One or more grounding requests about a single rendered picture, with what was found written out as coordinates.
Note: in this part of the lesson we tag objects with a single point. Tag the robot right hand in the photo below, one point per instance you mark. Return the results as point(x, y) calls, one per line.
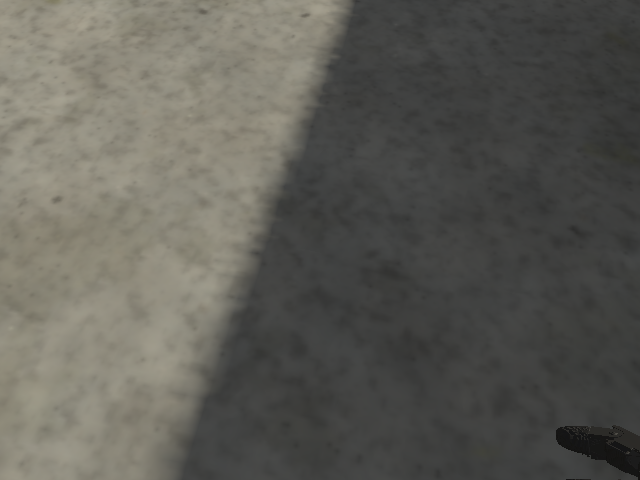
point(618, 446)

